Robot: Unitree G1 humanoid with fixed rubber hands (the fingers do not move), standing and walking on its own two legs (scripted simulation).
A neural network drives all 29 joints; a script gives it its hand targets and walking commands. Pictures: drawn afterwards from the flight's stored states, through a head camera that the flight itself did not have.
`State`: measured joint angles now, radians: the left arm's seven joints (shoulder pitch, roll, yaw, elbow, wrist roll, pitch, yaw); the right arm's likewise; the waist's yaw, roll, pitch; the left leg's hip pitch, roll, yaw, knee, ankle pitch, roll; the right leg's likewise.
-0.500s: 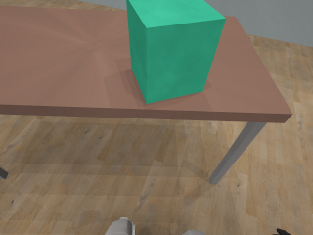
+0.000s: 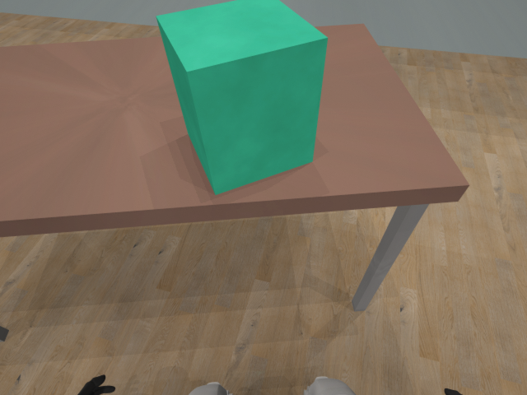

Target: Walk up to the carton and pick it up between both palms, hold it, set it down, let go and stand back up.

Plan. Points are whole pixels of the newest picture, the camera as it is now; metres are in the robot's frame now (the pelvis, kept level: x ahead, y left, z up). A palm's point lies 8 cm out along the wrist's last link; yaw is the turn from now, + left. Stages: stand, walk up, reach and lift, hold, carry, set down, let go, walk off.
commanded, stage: walk up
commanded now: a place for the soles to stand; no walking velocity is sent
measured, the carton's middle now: (242, 96) +0.59 +0.03 +0.13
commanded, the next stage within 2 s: none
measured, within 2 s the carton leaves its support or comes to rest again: neither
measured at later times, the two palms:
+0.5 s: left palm out of the picture +0.10 +0.30 -0.09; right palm out of the picture +0.09 -0.29 -0.08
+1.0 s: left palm out of the picture +0.14 +0.38 -0.11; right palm (409, 305) +0.27 -0.25 -0.09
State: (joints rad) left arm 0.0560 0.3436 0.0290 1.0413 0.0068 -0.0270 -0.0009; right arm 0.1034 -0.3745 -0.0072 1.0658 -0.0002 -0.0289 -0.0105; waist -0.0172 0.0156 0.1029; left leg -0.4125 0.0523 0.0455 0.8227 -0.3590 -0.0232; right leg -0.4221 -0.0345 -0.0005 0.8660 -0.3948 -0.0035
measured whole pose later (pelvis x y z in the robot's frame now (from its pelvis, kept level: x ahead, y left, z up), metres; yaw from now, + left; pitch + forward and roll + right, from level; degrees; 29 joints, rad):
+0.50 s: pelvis +0.02 +0.02 +0.04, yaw -1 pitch -2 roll +0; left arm 0.09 0.33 0.05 1.13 0.02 -0.02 -0.04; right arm 0.11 -0.36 -0.03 1.12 -0.04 -0.02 0.04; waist 0.00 -0.01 0.04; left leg -0.27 0.05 0.07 0.59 -0.43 0.03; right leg -0.27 -0.02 0.01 0.59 -0.45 -0.03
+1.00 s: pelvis +0.15 +0.06 +0.00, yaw +1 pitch -4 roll +0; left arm 0.28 0.39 0.05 1.03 0.00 -0.05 0.02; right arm 0.11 -0.41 -0.08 0.91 -0.02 -0.04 0.04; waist 0.04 0.01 0.18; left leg -0.43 0.00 0.05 0.75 -0.22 0.04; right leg -0.18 -0.09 0.04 0.92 -0.53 0.03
